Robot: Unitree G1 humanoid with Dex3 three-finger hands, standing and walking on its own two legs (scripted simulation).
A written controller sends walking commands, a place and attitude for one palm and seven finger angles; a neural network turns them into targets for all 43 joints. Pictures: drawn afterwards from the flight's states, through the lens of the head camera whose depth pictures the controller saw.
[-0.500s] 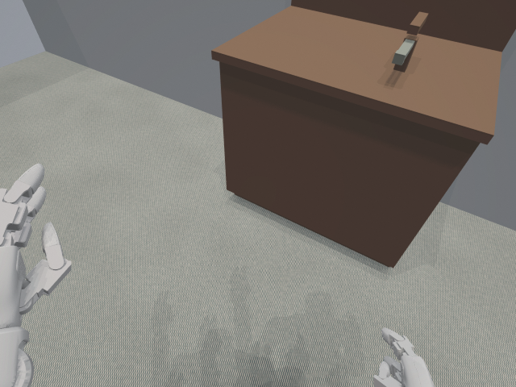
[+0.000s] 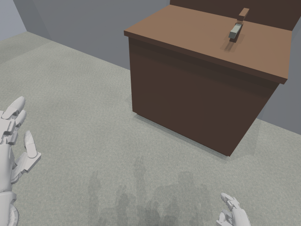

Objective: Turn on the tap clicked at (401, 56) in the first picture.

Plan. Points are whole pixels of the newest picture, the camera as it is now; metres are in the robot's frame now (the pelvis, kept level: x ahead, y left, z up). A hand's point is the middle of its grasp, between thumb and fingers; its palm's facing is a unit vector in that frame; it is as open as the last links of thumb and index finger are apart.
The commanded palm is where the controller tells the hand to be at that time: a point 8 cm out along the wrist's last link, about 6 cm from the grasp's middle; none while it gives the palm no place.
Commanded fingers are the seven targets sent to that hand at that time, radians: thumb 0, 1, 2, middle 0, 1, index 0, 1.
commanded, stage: walk to a spot facing it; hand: left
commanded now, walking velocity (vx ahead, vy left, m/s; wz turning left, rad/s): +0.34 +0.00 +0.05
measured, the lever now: (232, 34) +0.93 -0.33 +0.12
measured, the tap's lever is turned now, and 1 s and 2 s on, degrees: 0 0 0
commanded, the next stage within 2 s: turn to face it in 0.58 s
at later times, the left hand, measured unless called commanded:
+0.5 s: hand (43, 132) +0.26 +0.25 +0.16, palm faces +0.47 -0.81 -0.35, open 7.4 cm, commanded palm +0.21 +0.29 +0.18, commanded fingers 0.00 0.90 0.90 -0.20 -0.30 -0.20 -0.30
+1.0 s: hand (111, 89) +0.41 +0.14 +0.17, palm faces +0.28 -0.84 -0.46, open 7.4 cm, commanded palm +0.35 +0.20 +0.18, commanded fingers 0.00 0.90 0.90 -0.20 -0.30 -0.20 -0.30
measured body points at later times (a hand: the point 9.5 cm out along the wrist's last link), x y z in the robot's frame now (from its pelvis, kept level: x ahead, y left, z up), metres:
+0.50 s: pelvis +0.06 +0.00 -0.02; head +0.06 +0.02 +0.43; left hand +0.23 +0.30 +0.18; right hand +0.21 -0.24 -0.11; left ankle +0.07 +0.11 -0.74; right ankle +0.04 -0.13 -0.73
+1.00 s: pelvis +0.16 -0.06 -0.02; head +0.21 -0.08 +0.43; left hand +0.39 +0.19 +0.19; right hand +0.34 -0.31 -0.11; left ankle +0.15 +0.09 -0.66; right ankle +0.24 -0.12 -0.74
